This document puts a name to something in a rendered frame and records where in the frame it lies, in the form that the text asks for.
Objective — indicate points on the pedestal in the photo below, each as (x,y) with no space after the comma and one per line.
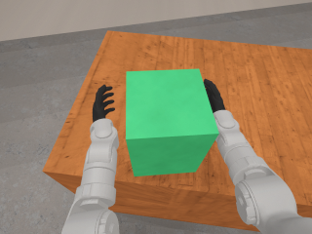
(268,90)

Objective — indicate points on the robot right forearm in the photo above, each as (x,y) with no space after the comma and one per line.
(237,153)

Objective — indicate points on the robot right upper arm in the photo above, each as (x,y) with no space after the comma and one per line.
(267,203)

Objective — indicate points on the left robot hand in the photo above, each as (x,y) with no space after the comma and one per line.
(100,103)

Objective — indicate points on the carton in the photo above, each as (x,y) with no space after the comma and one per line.
(170,125)

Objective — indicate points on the robot left upper arm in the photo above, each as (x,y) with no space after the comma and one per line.
(102,221)

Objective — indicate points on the right robot hand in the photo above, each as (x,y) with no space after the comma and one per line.
(214,96)

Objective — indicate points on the robot left forearm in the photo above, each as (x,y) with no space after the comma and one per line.
(97,191)

